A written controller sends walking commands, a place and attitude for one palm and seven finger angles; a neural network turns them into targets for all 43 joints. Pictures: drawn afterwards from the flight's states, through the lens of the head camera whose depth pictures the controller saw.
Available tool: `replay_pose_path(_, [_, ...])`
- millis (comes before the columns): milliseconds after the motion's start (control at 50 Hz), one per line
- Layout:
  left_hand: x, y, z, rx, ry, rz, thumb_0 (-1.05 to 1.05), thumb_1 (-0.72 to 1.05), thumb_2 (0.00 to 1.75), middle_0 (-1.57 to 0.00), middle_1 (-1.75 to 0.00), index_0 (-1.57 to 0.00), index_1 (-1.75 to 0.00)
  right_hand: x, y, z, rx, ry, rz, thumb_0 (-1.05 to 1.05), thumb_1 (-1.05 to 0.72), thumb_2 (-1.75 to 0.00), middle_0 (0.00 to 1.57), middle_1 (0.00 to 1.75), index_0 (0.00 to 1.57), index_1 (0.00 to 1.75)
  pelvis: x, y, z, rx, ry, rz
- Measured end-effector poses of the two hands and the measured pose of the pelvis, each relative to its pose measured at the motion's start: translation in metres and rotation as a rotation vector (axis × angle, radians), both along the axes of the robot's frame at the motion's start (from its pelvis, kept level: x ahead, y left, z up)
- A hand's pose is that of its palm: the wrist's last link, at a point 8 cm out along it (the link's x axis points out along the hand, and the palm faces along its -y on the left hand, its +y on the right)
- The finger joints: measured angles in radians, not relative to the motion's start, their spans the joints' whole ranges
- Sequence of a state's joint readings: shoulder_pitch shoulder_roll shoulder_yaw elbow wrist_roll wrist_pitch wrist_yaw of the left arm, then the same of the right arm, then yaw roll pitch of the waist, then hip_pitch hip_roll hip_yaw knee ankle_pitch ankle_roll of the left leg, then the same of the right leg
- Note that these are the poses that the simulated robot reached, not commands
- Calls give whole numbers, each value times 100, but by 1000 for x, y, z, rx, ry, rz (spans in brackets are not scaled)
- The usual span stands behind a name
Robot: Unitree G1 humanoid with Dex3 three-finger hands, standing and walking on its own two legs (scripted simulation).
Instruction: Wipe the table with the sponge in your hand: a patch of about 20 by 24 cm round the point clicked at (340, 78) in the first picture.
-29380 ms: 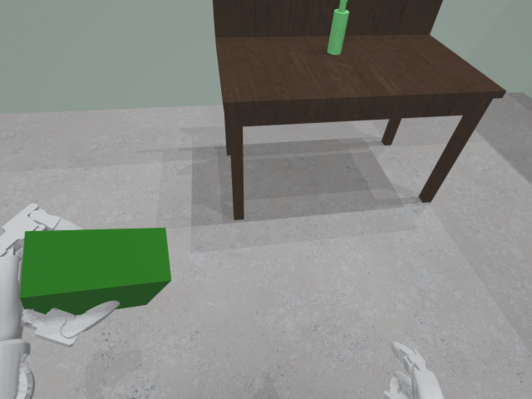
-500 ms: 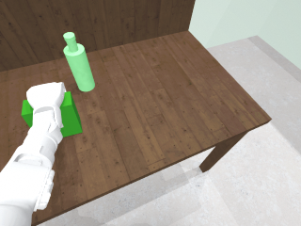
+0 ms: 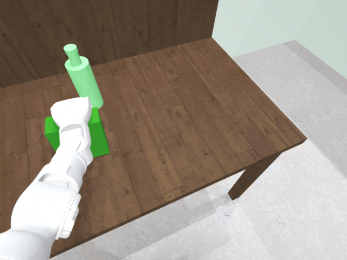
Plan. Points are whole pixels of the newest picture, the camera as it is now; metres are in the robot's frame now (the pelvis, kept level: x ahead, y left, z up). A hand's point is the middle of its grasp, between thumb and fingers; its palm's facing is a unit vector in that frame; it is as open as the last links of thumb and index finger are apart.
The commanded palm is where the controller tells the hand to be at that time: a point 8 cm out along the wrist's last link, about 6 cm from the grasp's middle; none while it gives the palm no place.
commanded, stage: wipe back along the middle lane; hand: left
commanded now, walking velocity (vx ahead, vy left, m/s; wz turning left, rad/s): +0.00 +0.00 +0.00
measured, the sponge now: (82, 141) +0.43 +0.26 -0.05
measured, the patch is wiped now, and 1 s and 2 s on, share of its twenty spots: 0.70 0.75 0.90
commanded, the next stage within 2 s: slide across to the third lane in 1.66 s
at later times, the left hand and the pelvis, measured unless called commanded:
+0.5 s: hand (87, 135) +0.41 +0.23 +0.01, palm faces -0.08 -0.01 -1.00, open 10.4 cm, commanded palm +0.38 +0.21 +0.04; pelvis -0.01 -0.01 +0.00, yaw -1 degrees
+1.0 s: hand (87, 149) +0.37 +0.22 +0.01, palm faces -0.05 -0.03 -1.00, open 10.4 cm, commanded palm +0.33 +0.20 +0.04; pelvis -0.01 +0.00 +0.01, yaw -1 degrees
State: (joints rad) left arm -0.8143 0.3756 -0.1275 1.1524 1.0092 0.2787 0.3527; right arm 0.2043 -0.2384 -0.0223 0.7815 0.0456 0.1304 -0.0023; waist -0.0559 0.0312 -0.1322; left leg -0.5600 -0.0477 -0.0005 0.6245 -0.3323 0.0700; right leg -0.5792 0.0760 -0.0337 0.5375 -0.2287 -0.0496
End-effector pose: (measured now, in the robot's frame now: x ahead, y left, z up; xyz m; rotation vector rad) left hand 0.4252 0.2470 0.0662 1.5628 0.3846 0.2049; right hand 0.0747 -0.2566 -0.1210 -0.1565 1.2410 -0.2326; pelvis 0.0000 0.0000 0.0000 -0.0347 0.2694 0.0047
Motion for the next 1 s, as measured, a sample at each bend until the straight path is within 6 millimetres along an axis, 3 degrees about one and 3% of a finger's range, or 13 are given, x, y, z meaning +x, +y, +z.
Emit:
replay_pose_path(160, [3, -16, -1, 3, 0, 1, 1, -52, 104, -69, -133, -70, -134, -11, -11, 0, -5, 10, -23, 0, -91, -90, 20, 30, 20, 30, -1, -6, 1, 6, 2, -13])
replay_pose_path(360, [-12, -21, -4, 1, -18, 3, 1, -51, 104, -68, -135, -68, -136, -13, -14, 3, 5, -5, -34, 1, -91, -90, 20, 30, 20, 30, -2, -10, 2, 12, -12, -27])
replay_pose_path(700, [-46, -28, -5, -9, -38, -8, 0, -50, 104, -66, -137, -67, -137, 33, 3, 12, 27, -139, 29, 1, -91, -90, 20, 30, 20, 30, -10, -5, 4, 15, -54, -18])
replay_pose_path(1000, [-69, -33, -6, -19, -60, 0, 0, -50, 104, -66, -137, -66, -137, 58, 21, 19, 47, -188, 63, 1, -91, -90, 20, 30, 20, 30, -7, 3, 5, 12, -92, -15])
